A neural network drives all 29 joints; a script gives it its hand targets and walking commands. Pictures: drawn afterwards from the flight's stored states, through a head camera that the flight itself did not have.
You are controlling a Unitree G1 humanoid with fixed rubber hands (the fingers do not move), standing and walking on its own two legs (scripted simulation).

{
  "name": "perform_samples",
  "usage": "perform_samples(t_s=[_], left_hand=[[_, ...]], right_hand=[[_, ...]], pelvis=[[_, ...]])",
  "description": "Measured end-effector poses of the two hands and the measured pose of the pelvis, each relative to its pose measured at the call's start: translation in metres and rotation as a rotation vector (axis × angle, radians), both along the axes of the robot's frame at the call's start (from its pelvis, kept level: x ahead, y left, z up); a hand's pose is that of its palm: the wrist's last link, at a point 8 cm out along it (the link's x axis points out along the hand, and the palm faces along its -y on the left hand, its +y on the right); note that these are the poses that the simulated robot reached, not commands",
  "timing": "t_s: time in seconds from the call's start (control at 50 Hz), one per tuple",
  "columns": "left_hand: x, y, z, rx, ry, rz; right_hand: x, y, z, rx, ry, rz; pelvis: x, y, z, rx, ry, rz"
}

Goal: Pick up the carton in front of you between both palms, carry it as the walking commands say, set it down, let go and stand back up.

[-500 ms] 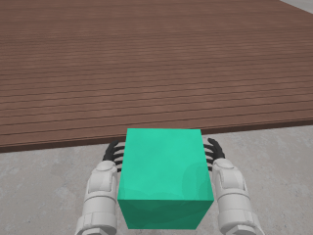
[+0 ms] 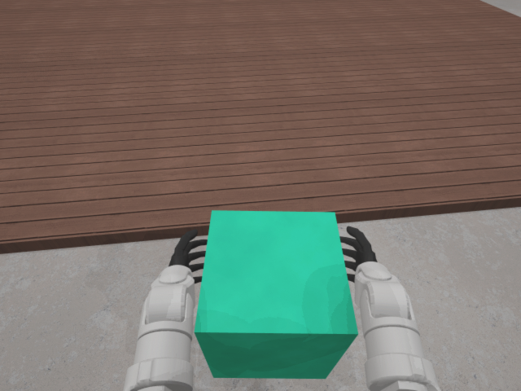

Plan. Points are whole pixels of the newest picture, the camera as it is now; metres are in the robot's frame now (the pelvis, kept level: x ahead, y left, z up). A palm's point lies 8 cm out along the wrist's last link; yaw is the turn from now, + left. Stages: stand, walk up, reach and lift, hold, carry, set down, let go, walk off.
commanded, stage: reach and lift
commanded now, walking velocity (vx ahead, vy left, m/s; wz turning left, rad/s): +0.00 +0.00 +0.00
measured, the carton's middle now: (271, 298) +0.29 +0.00 -0.05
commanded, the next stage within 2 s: hold in 0.32 s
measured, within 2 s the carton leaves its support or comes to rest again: neither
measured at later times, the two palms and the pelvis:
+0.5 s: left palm (176, 273) +0.28 +0.15 +0.05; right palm (369, 269) +0.28 -0.15 +0.05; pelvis +0.00 +0.00 +0.00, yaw +0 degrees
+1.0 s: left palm (176, 273) +0.28 +0.15 +0.05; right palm (370, 270) +0.28 -0.15 +0.05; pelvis -0.01 +0.00 +0.00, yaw +0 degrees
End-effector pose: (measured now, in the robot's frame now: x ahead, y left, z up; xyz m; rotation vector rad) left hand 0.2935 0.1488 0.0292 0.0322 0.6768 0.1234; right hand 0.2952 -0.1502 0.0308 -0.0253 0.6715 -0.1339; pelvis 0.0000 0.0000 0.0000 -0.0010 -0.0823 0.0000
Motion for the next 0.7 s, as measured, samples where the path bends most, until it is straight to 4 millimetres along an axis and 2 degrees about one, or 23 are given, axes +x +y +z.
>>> perform_samples(t_s=[0.28, 0.5, 0.7], left_hand=[[-0.002, 0.0, 0.005, 0.008, 0.003, -0.006], [-0.011, 0.0, 0.022, 0.007, -0.031, -0.004], [-0.017, 0.001, 0.019, -0.005, -0.006, 0.004]], right_hand=[[-0.002, 0.0, 0.005, -0.008, 0.002, 0.007], [-0.011, 0.001, 0.022, -0.008, -0.031, 0.007], [-0.017, 0.001, 0.019, 0.003, -0.007, 0.0]], pelvis=[[0.006, 0.0, 0.002, 0.0, -0.016, 0.001], [0.002, 0.0, 0.003, 0.0, -0.043, 0.002], [-0.009, 0.0, 0.001, 0.0, -0.062, 0.001]])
